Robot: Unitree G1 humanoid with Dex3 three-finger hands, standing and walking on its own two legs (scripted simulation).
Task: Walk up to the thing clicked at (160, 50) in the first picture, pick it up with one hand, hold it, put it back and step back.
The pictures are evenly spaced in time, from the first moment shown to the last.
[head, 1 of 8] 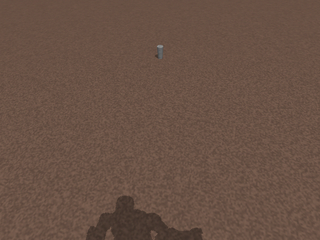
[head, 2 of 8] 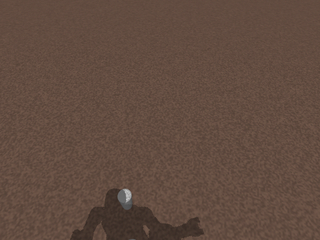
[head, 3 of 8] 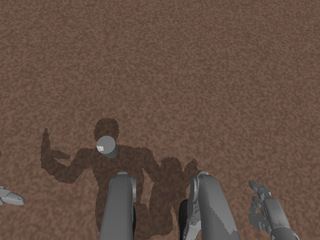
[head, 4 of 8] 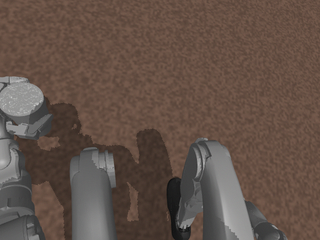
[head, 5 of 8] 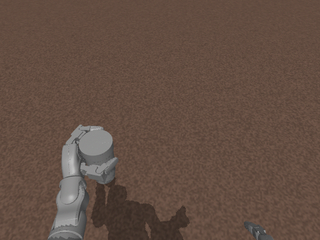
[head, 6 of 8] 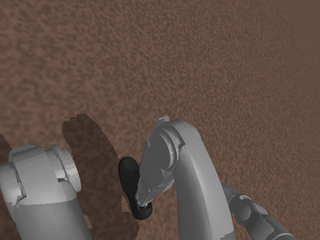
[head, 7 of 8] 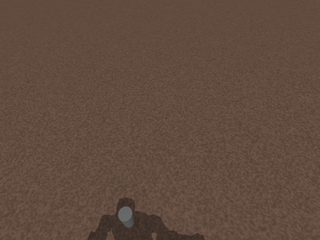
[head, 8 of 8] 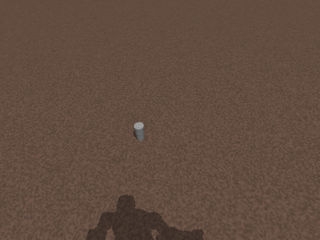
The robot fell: no
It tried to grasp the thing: yes
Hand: left
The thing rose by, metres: 0.68
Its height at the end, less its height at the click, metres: +0.00
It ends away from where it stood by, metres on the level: 0.02
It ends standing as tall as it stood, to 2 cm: yes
